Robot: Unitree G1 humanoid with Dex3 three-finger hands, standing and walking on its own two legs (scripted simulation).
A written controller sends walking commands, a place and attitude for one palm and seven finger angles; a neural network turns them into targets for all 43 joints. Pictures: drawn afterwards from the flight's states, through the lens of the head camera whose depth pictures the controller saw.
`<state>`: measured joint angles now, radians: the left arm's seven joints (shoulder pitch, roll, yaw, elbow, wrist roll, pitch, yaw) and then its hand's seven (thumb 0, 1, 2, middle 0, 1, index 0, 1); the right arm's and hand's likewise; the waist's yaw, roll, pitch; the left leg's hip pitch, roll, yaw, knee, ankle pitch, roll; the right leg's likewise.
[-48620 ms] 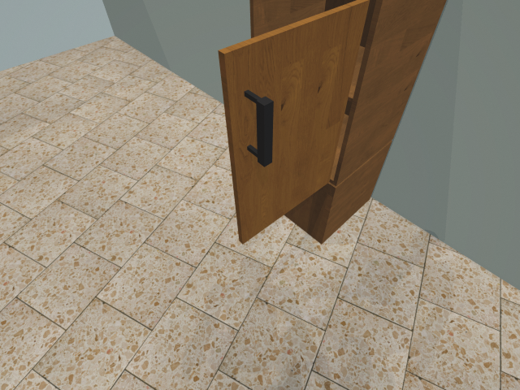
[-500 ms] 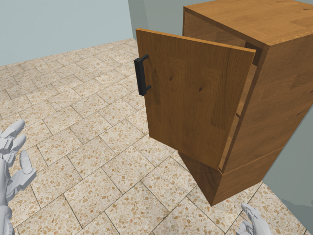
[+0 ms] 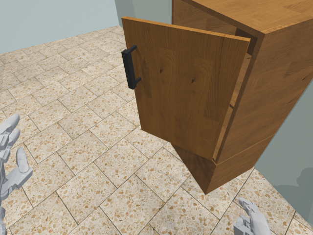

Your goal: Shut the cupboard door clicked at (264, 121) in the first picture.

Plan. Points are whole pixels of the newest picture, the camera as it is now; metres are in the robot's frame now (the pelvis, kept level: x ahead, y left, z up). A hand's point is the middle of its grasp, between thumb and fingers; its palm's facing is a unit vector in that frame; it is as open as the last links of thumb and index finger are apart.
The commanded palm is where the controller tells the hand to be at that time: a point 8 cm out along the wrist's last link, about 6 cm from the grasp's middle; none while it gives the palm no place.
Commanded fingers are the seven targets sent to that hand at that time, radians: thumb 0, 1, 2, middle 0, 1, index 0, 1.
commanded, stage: step back with the hand held close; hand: left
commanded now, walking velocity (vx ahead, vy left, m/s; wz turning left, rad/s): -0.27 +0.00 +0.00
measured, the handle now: (133, 67) +0.66 +0.15 +0.08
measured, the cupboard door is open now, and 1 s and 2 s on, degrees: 33 33 33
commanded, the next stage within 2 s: stop stepping back and stand still in 0.86 s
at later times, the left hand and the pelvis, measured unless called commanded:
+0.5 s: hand out of the picture +0.10 +0.31 +0.15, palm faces +0.45 -0.76 -0.48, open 7.4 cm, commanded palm +0.03 +0.33 +0.18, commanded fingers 0.00 0.90 0.90 -0.20 -0.30 -0.20 -0.30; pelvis -0.09 +0.03 -0.01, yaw +3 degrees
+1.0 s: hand out of the picture -0.05 +0.31 +0.16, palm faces +0.51 -0.74 -0.45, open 7.4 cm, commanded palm -0.12 +0.34 +0.18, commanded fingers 0.00 0.90 0.90 -0.20 -0.30 -0.20 -0.30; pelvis -0.22 +0.03 -0.03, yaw +6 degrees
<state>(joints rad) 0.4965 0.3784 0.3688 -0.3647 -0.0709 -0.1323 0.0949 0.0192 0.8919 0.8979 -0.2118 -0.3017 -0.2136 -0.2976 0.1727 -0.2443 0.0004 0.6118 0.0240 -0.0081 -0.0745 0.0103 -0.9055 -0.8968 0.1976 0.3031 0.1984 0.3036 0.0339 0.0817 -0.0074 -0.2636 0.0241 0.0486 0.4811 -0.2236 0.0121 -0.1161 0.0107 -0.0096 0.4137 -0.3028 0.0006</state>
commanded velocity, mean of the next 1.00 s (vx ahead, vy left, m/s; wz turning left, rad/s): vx -0.28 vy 0.00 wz -0.04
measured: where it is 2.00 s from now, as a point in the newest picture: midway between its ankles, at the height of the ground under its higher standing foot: outside the picture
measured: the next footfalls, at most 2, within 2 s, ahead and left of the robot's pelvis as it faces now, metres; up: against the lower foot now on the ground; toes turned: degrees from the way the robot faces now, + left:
right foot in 1.00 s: -0.25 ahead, -0.10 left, +0.00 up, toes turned +5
left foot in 1.18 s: -0.16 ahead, +0.15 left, +0.00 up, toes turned +6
